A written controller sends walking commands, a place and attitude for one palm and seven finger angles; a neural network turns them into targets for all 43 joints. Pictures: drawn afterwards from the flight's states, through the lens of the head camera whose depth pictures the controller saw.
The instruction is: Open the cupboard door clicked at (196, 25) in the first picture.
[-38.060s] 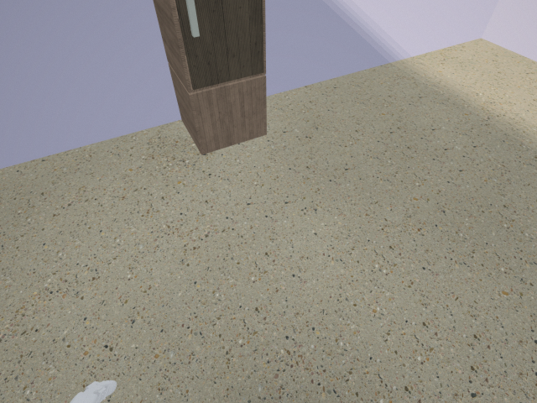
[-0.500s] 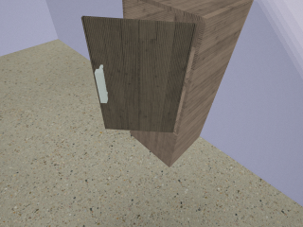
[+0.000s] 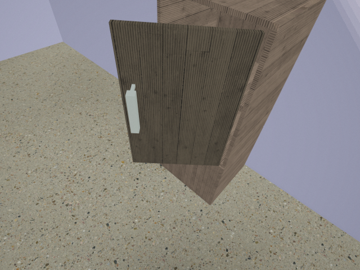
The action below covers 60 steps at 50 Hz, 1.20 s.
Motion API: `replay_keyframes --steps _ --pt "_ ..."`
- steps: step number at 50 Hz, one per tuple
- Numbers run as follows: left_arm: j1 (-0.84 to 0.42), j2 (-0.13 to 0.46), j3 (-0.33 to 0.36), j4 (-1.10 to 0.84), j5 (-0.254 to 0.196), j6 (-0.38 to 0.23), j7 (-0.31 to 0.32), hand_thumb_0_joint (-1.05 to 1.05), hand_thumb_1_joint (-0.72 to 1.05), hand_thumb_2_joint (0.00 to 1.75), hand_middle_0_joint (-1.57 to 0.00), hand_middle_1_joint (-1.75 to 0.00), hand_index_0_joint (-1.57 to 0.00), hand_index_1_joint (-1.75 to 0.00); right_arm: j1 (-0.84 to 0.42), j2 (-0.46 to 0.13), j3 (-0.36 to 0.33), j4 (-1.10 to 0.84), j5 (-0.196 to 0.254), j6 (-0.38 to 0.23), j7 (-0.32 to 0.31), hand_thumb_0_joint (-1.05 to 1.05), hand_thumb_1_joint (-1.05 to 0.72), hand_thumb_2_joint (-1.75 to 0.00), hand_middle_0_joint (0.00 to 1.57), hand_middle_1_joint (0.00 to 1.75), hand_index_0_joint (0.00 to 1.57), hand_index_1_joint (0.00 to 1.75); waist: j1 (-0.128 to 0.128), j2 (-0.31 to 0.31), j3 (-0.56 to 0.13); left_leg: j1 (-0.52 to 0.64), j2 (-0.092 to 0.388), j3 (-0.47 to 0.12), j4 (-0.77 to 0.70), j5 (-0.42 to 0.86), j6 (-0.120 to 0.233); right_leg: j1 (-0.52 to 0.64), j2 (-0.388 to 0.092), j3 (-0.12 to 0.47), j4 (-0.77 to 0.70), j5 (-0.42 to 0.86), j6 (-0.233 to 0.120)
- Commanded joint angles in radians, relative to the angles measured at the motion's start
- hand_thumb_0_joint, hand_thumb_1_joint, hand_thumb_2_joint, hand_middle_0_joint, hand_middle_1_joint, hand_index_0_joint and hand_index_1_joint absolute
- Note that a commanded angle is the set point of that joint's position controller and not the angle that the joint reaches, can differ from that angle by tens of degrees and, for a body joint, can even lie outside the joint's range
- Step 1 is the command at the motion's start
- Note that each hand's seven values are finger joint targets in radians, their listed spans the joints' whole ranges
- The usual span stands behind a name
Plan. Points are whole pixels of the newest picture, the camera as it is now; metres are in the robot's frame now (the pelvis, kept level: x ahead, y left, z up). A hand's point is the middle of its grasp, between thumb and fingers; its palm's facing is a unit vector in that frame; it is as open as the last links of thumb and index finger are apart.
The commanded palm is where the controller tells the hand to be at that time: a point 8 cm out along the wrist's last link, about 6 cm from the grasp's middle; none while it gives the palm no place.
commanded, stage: come to a stop and stand still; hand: left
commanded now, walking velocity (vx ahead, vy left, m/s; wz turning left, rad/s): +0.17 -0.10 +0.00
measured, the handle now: (134, 108) +0.57 +0.18 +0.00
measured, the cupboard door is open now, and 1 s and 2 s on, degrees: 41 41 41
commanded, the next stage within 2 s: look again from close up in 1.02 s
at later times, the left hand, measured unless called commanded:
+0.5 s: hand (124, 264) +0.17 +0.14 -0.16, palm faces +0.00 -0.98 -0.21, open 7.4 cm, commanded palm none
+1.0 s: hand out of the picture +0.00 +0.20 -0.16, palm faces +0.06 -0.98 -0.18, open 7.4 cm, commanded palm none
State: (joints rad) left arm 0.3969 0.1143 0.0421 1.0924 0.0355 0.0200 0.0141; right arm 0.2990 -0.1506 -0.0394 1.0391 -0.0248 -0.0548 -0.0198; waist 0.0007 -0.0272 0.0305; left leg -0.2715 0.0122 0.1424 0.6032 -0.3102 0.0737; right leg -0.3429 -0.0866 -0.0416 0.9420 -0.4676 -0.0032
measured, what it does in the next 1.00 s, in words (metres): steps on the spot: right foot, then left foot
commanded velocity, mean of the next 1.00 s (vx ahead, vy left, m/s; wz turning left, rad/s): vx -0.01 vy -0.04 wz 0.00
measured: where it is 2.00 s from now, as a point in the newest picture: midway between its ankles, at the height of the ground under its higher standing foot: outside the picture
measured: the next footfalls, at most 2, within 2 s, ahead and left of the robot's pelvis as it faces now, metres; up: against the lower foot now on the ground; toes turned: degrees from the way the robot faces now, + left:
right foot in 0.40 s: +0.15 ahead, -0.12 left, +0.00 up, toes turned -5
left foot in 0.74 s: +0.08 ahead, +0.09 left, +0.00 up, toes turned +7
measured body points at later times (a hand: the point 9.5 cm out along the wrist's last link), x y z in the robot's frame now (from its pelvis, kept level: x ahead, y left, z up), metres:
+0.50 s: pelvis +0.06 -0.02 +0.00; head +0.10 -0.04 +0.45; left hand +0.17 +0.20 -0.14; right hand +0.02 -0.23 -0.17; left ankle +0.02 +0.08 -0.68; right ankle +0.11 -0.12 -0.73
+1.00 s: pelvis +0.01 +0.01 +0.02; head +0.01 +0.03 +0.47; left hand -0.01 +0.25 -0.14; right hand +0.01 -0.20 -0.13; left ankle +0.00 +0.11 -0.73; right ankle -0.01 -0.12 -0.68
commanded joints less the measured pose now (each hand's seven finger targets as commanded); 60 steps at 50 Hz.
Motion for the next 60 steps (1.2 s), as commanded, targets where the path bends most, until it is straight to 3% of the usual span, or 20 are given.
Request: replay_keyframes --steps 1,9,16,18,19,20,21,26,32,36,38,39,42,46,50,53,55,56,57,60 --pt "-0.049 0.030 0.013 -0.093 -0.004 -0.046 -0.012 0.00 0.90 0.90 -0.20 -0.30 -0.20 -0.30 0.148 -0.101 -0.007 0.008 -0.001 -0.020 -0.012 0.00 -0.90 -0.90 0.20 0.30 0.20 0.30 -0.021 0.040 0.101 0.068 0.310 -0.360 -0.440 0.113 0.102 -0.261 -0.044 0.031 0.160 0.151 0.004" --pt "-0.104 0.036 0.002 -0.107 -0.014 -0.011 0.003 0.00 0.90 0.90 -0.20 -0.30 -0.20 -0.30 0.178 -0.081 0.008 0.055 -0.002 -0.015 -0.040 0.00 -0.90 -0.90 0.20 0.30 0.20 0.30 -0.012 0.102 0.000 0.229 0.254 -0.143 -0.282 0.939 0.029 -0.160 0.014 -0.007 -0.107 0.245 0.023" --pt "-0.184 0.086 0.014 -0.167 -0.013 0.005 0.014 0.00 0.90 0.90 -0.20 -0.30 -0.20 -0.30 0.171 -0.102 -0.026 0.057 0.002 0.033 -0.050 0.00 -0.90 -0.90 0.20 0.30 0.20 0.30 -0.030 0.168 0.028 0.230 0.259 -0.175 -0.169 0.999 0.041 -0.033 0.053 -0.037 -0.323 0.200 -0.004" --pt "-0.119 0.118 0.023 -0.162 -0.011 -0.005 0.017 0.00 0.90 0.90 -0.20 -0.30 -0.20 -0.30 0.152 -0.106 -0.034 0.045 0.010 0.039 -0.047 0.00 -0.90 -0.90 0.20 0.30 0.20 0.30 0.009 0.122 -0.007 0.194 0.216 -0.156 -0.050 0.914 0.001 0.096 0.039 -0.023 -0.472 0.416 -0.009" --pt "-0.082 0.156 0.034 -0.154 -0.009 -0.013 0.023 0.00 0.90 0.90 -0.20 -0.30 -0.20 -0.30 0.161 -0.086 -0.038 0.036 0.018 0.044 -0.044 0.00 -0.90 -0.90 0.20 0.30 0.20 0.30 0.015 0.020 -0.065 0.093 0.153 -0.111 0.070 0.707 -0.036 0.234 -0.047 0.053 -0.468 0.814 -0.044" --pt "-0.044 0.203 0.043 -0.138 -0.007 -0.021 0.031 0.00 0.90 0.90 -0.20 -0.30 -0.20 -0.30 0.170 -0.050 -0.039 0.025 0.024 0.050 -0.037 0.00 -0.90 -0.90 0.20 0.30 0.20 0.30 0.020 -0.108 -0.127 -0.078 0.036 -0.038 0.238 0.192 -0.084 0.385 -0.232 0.198 -0.410 1.272 -0.150" --pt "-0.032 0.208 0.040 -0.128 -0.016 -0.028 0.033 0.00 0.90 0.90 -0.20 -0.30 -0.20 -0.30 0.136 -0.036 -0.041 0.008 0.029 0.062 -0.037 0.00 -0.90 -0.90 0.20 0.30 0.20 0.30 0.029 -0.133 -0.164 -0.128 -0.027 -0.076 0.413 -0.320 -0.099 0.377 -0.354 0.231 -0.452 1.413 -0.254" --pt "-0.211 0.157 0.033 -0.194 -0.015 -0.018 0.047 0.00 0.90 0.90 -0.20 -0.30 -0.20 -0.30 0.082 -0.028 -0.045 0.010 0.015 0.108 -0.020 0.00 -0.90 -0.90 0.20 0.30 0.20 0.30 -0.025 -0.100 -0.063 -0.140 0.018 -0.158 0.576 -0.185 -0.116 0.120 -0.231 0.131 -0.565 0.846 -0.216" --pt "-0.206 0.202 0.051 -0.211 0.003 -0.005 0.039 0.00 0.90 0.90 -0.20 -0.30 -0.20 -0.30 0.043 -0.035 -0.038 -0.026 0.009 0.098 0.006 0.00 -0.90 -0.90 0.20 0.30 0.20 0.30 0.006 -0.136 -0.045 -0.029 0.021 -0.105 0.249 -0.151 -0.105 0.023 -0.196 0.196 -0.658 0.221 -0.181" --pt "-0.214 0.184 0.042 -0.198 -0.011 0.011 0.025 0.00 0.90 0.90 -0.20 -0.30 -0.20 -0.30 0.164 -0.047 -0.026 0.015 0.006 0.081 0.006 0.00 -0.90 -0.90 0.20 0.30 0.20 0.30 -0.050 -0.076 -0.038 0.241 -0.007 -0.077 -0.163 -0.057 -0.078 -0.141 -0.092 0.150 -0.617 -0.118 -0.056" --pt "-0.205 0.096 0.024 -0.216 -0.024 0.017 0.016 0.00 0.90 0.90 -0.20 -0.30 -0.20 -0.30 0.102 -0.157 -0.035 -0.022 -0.018 0.071 0.002 0.00 -0.90 -0.90 0.20 0.30 0.20 0.30 -0.040 0.320 0.068 -0.016 0.279 -0.467 -0.471 -0.464 0.038 -0.157 0.073 -0.027 -0.269 -0.029 0.023" --pt "-0.241 0.111 0.031 -0.228 -0.021 0.016 0.008 0.00 0.90 0.90 -0.20 -0.30 -0.20 -0.30 0.005 -0.185 -0.034 -0.057 -0.020 0.070 -0.001 0.00 -0.90 -0.90 0.20 0.30 0.20 0.30 -0.026 0.294 0.157 -0.213 0.357 -0.545 -0.575 -0.522 0.108 -0.102 0.050 0.009 -0.126 0.038 0.020" --pt "-0.124 0.109 0.032 -0.165 -0.003 0.011 -0.012 0.00 0.90 0.90 -0.20 -0.30 -0.20 -0.30 -0.064 -0.145 -0.016 -0.068 -0.008 0.043 -0.010 0.00 -0.90 -0.90 0.20 0.30 0.20 0.30 0.032 0.151 0.133 -0.148 0.273 -0.404 -0.514 -0.303 0.077 -0.122 0.053 0.049 0.065 0.120 0.012" --pt "-0.127 0.094 0.016 -0.146 -0.008 -0.012 -0.019 0.00 0.90 0.90 -0.20 -0.30 -0.20 -0.30 0.057 -0.150 -0.023 -0.019 -0.006 0.032 -0.018 0.00 -0.90 -0.90 0.20 0.30 0.20 0.30 -0.030 0.122 0.048 0.179 0.236 -0.320 -0.429 -0.063 0.075 -0.204 0.041 0.002 -0.088 0.103 0.026" --pt "-0.163 0.075 0.001 -0.144 -0.016 -0.017 -0.015 0.00 0.90 0.90 -0.20 -0.30 -0.20 -0.30 0.124 -0.148 -0.023 0.024 -0.009 0.034 -0.024 0.00 -0.90 -0.90 0.20 0.30 0.20 0.30 -0.062 0.151 0.019 0.215 0.264 -0.330 -0.377 0.149 0.090 -0.097 0.042 -0.014 -0.287 0.023 0.023" --pt "-0.041 0.070 0.000 -0.082 -0.020 -0.022 -0.008 0.00 0.90 0.90 -0.20 -0.30 -0.20 -0.30 0.087 -0.137 -0.017 0.039 0.004 0.037 -0.026 0.00 -0.90 -0.90 0.20 0.30 0.20 0.30 -0.004 0.147 -0.029 0.112 0.206 -0.269 -0.270 0.224 0.040 0.148 0.064 -0.031 -0.530 0.201 0.017" --pt "0.023 0.118 0.004 -0.040 -0.020 -0.032 0.009 0.00 0.90 0.90 -0.20 -0.30 -0.20 -0.30 0.081 -0.074 -0.002 0.043 0.019 0.035 -0.021 0.00 -0.90 -0.90 0.20 0.30 0.20 0.30 0.015 -0.008 -0.046 -0.066 0.101 -0.162 -0.157 0.072 -0.038 0.349 -0.060 0.121 -0.615 0.290 -0.022" --pt "0.084 0.159 -0.013 0.009 -0.007 -0.045 0.050 0.00 0.90 0.90 -0.20 -0.30 -0.20 -0.30 -0.107 -0.106 0.005 -0.032 0.019 0.020 -0.003 0.00 -0.90 -0.90 0.20 0.30 0.20 0.30 0.074 -0.082 0.087 -0.025 0.055 -0.115 -0.016 0.017 -0.083 0.091 -0.079 0.175 -0.648 0.447 -0.027" --pt "0.022 0.195 -0.015 -0.031 -0.005 -0.064 0.043 0.00 0.90 0.90 -0.20 -0.30 -0.20 -0.30 -0.026 -0.055 0.023 -0.069 0.006 0.033 0.001 0.00 -0.90 -0.90 0.20 0.30 0.20 0.30 -0.016 -0.046 0.043 -0.009 0.036 -0.119 -0.003 -0.001 -0.094 0.128 -0.154 0.162 -0.653 0.651 -0.056" --pt "-0.028 0.138 -0.026 -0.019 -0.021 -0.078 0.040 0.00 0.90 0.90 -0.20 -0.30 -0.20 -0.30 0.068 -0.051 0.024 0.007 0.001 0.026 0.006 0.00 -0.90 -0.90 0.20 0.30 0.20 0.30 -0.033 -0.159 -0.057 0.061 0.042 -0.124 -0.066 0.081 -0.073 0.152 -0.085 0.100 -0.567 0.510 -0.072"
